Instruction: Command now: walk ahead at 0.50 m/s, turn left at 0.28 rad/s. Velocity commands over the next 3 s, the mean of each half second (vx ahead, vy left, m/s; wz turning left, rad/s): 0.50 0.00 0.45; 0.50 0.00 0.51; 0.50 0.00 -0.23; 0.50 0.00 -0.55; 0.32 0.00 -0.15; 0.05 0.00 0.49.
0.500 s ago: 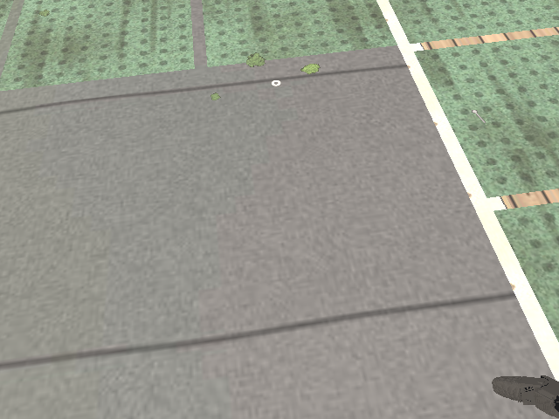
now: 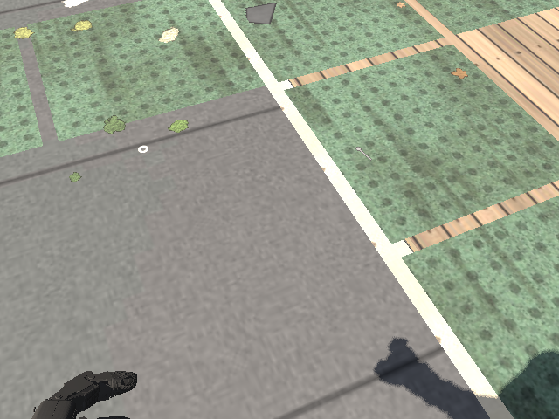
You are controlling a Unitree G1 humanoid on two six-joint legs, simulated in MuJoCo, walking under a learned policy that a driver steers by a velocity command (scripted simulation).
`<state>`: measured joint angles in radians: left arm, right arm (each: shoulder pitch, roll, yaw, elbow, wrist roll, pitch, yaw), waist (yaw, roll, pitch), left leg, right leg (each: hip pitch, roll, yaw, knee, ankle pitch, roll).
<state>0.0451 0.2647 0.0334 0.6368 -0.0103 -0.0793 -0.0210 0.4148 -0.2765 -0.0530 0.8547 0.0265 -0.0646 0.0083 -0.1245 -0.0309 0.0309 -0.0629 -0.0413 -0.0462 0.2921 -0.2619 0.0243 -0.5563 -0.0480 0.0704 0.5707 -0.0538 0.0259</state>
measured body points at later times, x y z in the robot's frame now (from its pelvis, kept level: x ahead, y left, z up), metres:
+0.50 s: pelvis +0.25 +0.00 -0.01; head +0.28 +0.02 +0.44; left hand +0.19 +0.29 -0.13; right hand +0.53 -0.17 -0.09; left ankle +0.38 +0.18 -0.71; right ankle +0.16 -0.14 -0.74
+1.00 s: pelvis +0.51 +0.12 +0.00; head +0.53 +0.15 +0.44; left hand +0.58 +0.44 -0.09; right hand +0.71 -0.10 -0.11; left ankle +0.39 +0.16 -0.74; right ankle +0.74 +0.09 -0.71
